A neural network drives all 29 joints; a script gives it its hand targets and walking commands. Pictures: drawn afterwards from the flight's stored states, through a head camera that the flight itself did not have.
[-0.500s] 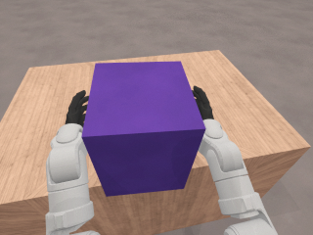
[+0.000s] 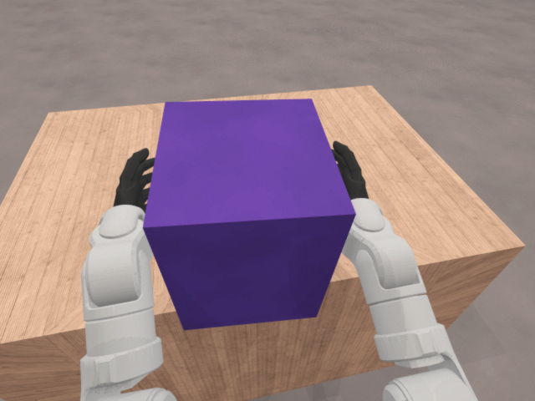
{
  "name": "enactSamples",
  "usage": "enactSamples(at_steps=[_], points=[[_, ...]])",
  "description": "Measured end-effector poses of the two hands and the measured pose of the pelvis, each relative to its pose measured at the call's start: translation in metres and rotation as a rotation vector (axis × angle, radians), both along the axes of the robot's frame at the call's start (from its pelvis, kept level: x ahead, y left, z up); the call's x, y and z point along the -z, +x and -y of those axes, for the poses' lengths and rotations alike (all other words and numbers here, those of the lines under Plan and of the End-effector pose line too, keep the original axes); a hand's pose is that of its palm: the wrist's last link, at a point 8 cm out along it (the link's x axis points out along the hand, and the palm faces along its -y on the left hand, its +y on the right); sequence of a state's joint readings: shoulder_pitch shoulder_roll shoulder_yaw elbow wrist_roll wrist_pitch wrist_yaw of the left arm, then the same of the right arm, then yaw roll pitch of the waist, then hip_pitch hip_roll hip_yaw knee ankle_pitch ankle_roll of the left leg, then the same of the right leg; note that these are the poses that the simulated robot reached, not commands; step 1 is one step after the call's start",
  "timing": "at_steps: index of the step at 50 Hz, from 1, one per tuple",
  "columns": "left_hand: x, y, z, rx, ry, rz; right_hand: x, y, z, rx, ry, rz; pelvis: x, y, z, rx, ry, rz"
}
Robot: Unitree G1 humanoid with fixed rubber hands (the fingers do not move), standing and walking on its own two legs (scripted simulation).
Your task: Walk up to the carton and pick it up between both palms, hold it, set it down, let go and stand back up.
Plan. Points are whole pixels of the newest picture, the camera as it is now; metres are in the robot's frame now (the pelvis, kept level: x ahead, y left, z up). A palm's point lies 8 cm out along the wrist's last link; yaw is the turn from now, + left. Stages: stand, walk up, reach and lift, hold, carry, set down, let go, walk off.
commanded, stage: hold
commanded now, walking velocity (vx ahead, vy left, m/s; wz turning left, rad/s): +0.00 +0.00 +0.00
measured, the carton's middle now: (246, 217) +0.35 +0.01 +0.13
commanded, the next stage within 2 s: none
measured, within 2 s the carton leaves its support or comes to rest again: neither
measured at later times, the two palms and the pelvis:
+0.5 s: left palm (130, 210) +0.34 +0.16 +0.16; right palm (346, 198) +0.35 -0.14 +0.16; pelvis +0.00 +0.00 +0.00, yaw +0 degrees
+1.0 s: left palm (130, 212) +0.33 +0.16 +0.17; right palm (348, 199) +0.35 -0.14 +0.16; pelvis +0.00 -0.01 +0.00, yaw +0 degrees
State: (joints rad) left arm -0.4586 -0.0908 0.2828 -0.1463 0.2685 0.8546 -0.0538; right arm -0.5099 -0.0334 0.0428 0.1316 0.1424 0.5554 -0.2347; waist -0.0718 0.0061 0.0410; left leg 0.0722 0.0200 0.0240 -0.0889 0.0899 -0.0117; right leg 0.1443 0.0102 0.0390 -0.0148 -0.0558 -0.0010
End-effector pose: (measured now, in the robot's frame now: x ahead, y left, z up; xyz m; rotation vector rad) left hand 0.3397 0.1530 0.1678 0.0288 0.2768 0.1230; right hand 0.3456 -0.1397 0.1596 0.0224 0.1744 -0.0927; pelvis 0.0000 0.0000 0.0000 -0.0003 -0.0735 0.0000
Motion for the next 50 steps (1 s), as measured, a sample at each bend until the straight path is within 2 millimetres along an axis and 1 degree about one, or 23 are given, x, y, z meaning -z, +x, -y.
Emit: enactSamples(at_steps=[10, 17, 24, 36, 45, 50], points=[[0.0026, 0.0027, -0.0013, -0.002, 0.003, -0.011, 0.0013, 0.0030, -0.0013, 0.001, 0.000, -0.009, -0.0001, -0.0039, -0.0013, 0.007, -0.002, -0.008], [0.0025, 0.0030, -0.0034, -0.014, 0.000, -0.003, 0.0002, 0.0060, -0.0034, -0.007, -0.001, 0.000, -0.0002, -0.0018, -0.0012, 0.006, -0.001, -0.017], [0.0044, 0.0007, -0.0038, -0.014, 0.005, -0.012, 0.0040, 0.0042, -0.0037, -0.008, 0.007, -0.010, -0.0001, 0.0010, -0.0006, 0.001, 0.000, -0.005], [0.0017, 0.0009, -0.0008, -0.013, 0.003, -0.006, 0.0028, 0.0040, -0.0005, -0.005, 0.011, -0.004, 0.0001, 0.0036, 0.0021, 0.004, 0.002, 0.003], [0.0045, -0.0055, -0.0024, -0.020, -0.008, -0.011, 0.0036, 0.0002, -0.0022, -0.017, 0.004, -0.008, 0.0003, 0.0031, 0.0051, 0.002, 0.002, 0.021], [0.0025, -0.0052, -0.0026, -0.019, -0.005, -0.005, 0.0023, 0.0003, -0.0024, -0.016, 0.007, -0.002, 0.0003, 0.0015, 0.0058, 0.000, 0.001, 0.018]])
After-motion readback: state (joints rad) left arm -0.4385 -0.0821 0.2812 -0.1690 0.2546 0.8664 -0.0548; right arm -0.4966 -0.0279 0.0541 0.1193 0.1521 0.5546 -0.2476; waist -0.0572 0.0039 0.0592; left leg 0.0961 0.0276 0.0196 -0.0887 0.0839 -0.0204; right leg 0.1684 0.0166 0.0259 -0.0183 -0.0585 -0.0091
